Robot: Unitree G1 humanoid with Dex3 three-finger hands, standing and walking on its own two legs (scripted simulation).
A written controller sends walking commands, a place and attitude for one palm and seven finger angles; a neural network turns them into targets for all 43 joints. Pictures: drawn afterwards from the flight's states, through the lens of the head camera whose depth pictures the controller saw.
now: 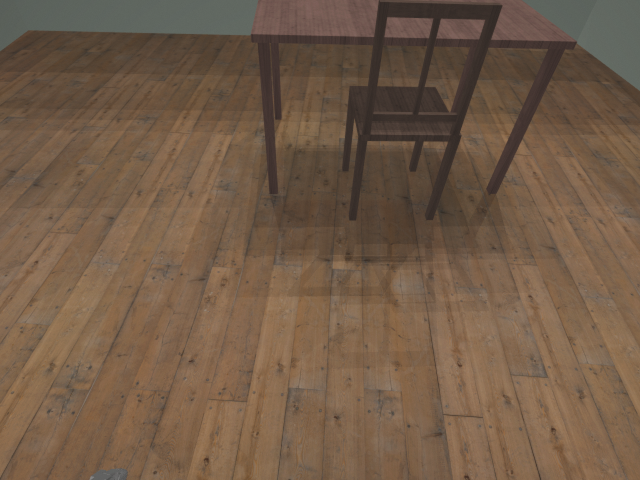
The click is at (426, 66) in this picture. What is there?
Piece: chair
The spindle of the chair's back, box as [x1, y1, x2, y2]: [413, 18, 440, 113]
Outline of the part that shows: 440,19 433,18 413,107 413,113 418,112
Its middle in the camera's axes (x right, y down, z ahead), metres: +0.35 -0.58 +1.31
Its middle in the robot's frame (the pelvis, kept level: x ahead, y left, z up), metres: +1.38 -0.28 -0.07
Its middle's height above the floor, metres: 0.70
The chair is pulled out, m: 0.00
